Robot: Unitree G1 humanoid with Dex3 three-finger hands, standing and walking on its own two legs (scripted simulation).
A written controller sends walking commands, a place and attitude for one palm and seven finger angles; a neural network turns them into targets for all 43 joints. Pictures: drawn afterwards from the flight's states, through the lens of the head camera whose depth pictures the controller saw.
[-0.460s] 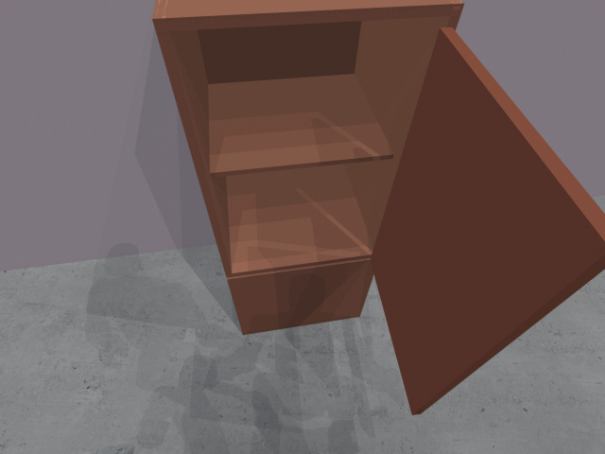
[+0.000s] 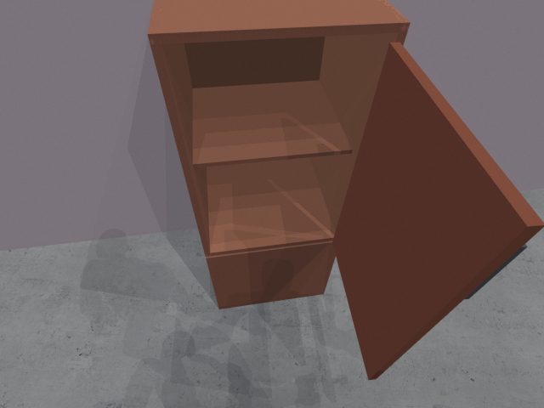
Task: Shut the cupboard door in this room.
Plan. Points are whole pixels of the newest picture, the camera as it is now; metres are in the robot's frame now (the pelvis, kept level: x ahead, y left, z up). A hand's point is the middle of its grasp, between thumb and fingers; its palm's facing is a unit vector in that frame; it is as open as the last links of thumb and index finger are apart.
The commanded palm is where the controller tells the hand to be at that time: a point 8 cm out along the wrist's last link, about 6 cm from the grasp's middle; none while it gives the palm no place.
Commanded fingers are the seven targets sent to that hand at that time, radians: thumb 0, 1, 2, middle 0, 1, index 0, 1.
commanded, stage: stand and wait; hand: left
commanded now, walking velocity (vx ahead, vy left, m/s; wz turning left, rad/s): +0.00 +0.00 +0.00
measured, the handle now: (467, 270) +0.31 -0.25 +0.07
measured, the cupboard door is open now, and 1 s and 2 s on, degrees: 87 87 87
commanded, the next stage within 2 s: turn or walk to find it in 0.44 s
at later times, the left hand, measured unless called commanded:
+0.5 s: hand out of the picture +0.05 +0.23 -0.15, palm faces -0.02 -0.95 -0.31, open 7.4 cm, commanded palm none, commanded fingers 0.00 0.90 0.90 -0.20 -0.30 -0.20 -0.30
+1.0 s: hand out of the picture -0.01 +0.20 -0.17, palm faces +0.11 -0.96 -0.26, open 7.4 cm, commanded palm none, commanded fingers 0.00 0.90 0.90 -0.20 -0.30 -0.20 -0.30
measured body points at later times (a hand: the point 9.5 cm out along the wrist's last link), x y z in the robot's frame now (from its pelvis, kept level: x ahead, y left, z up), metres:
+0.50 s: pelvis -0.02 -0.01 +0.00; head -0.01 -0.01 +0.45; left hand +0.05 +0.28 -0.13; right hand +0.05 -0.29 -0.14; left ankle -0.04 +0.12 -0.74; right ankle -0.04 -0.13 -0.74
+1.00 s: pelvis -0.05 -0.01 +0.00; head -0.01 +0.00 +0.44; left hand -0.02 +0.25 -0.15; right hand +0.01 -0.24 -0.16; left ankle -0.04 +0.12 -0.74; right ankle -0.08 -0.12 -0.71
